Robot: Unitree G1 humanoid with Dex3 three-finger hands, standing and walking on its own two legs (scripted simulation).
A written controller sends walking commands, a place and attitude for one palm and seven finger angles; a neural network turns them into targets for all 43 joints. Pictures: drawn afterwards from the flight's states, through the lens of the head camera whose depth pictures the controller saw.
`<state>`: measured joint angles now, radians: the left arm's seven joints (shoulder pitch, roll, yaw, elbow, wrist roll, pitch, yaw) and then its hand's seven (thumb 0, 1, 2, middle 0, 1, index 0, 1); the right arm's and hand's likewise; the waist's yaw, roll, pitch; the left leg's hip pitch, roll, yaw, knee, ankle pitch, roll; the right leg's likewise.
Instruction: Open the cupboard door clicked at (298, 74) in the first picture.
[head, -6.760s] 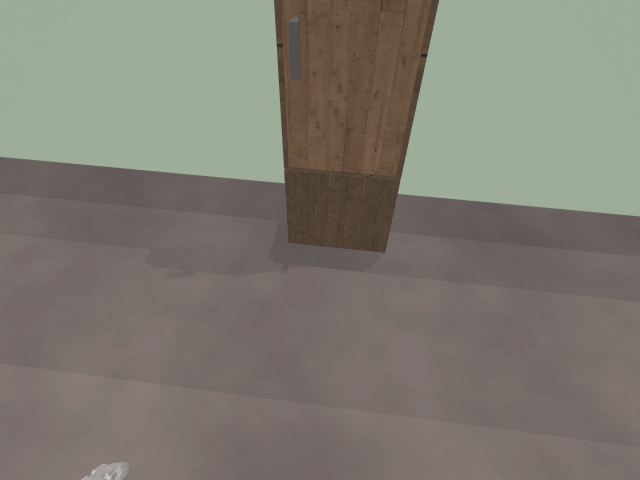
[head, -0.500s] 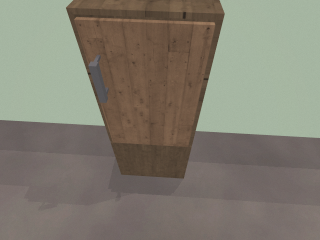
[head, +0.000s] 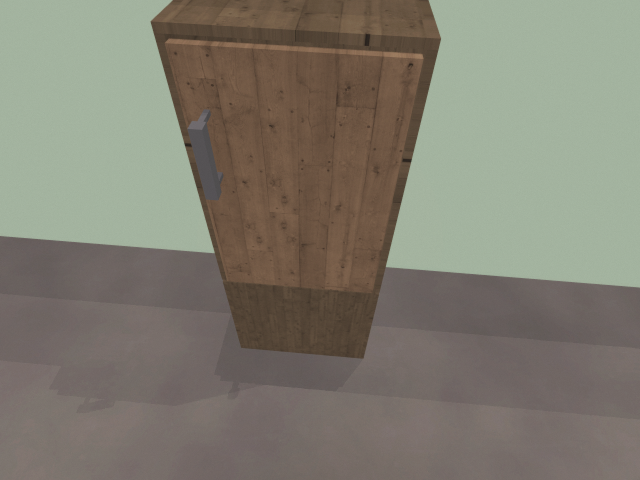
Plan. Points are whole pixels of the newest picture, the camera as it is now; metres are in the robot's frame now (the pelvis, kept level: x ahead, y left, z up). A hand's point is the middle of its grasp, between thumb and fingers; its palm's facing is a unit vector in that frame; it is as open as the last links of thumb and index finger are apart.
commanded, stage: come to a stop and stand still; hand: left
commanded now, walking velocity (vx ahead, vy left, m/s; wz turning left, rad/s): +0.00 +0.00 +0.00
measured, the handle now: (209, 155) +0.60 +0.24 +0.07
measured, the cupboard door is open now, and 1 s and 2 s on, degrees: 0 0 0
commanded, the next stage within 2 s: look again from close up in 0.02 s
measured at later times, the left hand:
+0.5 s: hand out of the picture +0.00 +0.20 -0.18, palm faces +0.07 -0.98 -0.20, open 7.4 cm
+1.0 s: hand out of the picture -0.04 +0.19 -0.19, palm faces +0.11 -0.98 -0.14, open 7.4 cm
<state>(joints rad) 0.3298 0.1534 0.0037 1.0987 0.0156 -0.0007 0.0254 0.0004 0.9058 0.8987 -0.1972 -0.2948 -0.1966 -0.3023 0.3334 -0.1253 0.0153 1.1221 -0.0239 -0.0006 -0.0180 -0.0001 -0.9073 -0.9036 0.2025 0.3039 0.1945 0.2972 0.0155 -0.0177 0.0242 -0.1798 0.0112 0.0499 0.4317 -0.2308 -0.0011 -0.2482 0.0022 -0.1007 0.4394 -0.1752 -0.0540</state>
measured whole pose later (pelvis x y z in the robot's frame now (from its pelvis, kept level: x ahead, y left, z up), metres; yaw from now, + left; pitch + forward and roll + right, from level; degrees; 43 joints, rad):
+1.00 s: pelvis +0.00 +0.03 -0.01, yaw +1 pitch -2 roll +0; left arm 0.41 0.11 0.04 1.09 0.03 -0.01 0.02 0.00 0.90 0.90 -0.20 -0.29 -0.20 -0.30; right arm 0.39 -0.13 0.00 1.08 -0.04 -0.01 -0.02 0.00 -0.91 -0.90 0.20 0.30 0.19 0.30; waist 0.01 -0.02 -0.01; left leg -0.24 -0.02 0.05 0.57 -0.30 0.05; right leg -0.29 -0.04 -0.09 0.57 -0.27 -0.03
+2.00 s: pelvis +0.01 +0.02 +0.00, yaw +1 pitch -1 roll +1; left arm 0.31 0.15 -0.01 1.06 0.02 -0.01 0.02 0.00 0.91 0.90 -0.20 -0.29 -0.20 -0.30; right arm 0.34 -0.16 0.01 1.03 -0.03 0.00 -0.01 0.00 -0.91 -0.90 0.20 0.30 0.19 0.30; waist 0.00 0.02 0.01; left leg -0.18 -0.03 0.08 0.47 -0.26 0.04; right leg -0.30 -0.02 -0.09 0.49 -0.18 -0.04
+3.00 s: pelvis +0.06 +0.00 +0.00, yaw +1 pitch -1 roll +1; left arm 0.28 0.14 0.00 1.13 0.01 -0.02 0.03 0.01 0.92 0.90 -0.20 -0.29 -0.20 -0.30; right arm 0.29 -0.13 0.02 1.14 -0.02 -0.03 -0.04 0.00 -0.91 -0.90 0.20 0.30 0.19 0.30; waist 0.01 0.01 0.03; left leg -0.09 0.00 0.05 0.41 -0.30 0.00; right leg -0.21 0.02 -0.11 0.45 -0.23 -0.07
